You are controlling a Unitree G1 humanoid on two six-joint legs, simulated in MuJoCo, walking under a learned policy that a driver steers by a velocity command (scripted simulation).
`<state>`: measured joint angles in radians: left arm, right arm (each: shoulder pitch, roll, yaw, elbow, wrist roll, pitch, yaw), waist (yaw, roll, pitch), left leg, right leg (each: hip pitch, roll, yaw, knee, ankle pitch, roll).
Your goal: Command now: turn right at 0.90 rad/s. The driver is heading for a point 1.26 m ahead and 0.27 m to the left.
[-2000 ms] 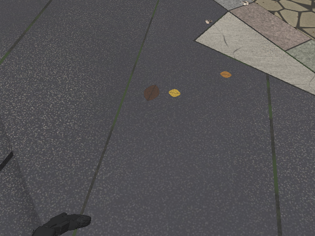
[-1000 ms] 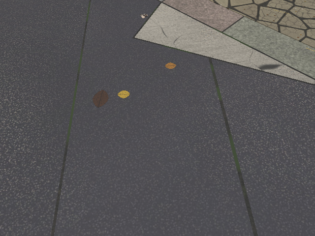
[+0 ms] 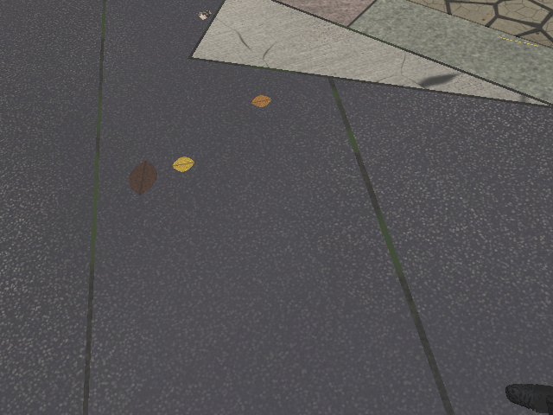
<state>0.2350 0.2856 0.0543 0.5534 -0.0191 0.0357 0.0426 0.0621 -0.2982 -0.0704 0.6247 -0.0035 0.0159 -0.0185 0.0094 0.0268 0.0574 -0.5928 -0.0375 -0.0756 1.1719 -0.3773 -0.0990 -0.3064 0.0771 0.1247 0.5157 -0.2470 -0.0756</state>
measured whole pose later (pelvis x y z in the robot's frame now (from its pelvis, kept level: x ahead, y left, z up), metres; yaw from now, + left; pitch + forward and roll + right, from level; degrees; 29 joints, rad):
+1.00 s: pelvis +0.54 +0.27 -0.04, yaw +21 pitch +3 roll -1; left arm 0.05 0.26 -0.02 0.68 0.01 -0.06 -0.05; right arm 0.50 -0.29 -0.03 0.86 -0.03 -0.10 -0.01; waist -0.05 -0.01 0.03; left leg 0.34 -0.12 -0.04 0.09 -0.39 0.11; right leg -0.70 0.03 -0.15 0.55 0.07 -0.12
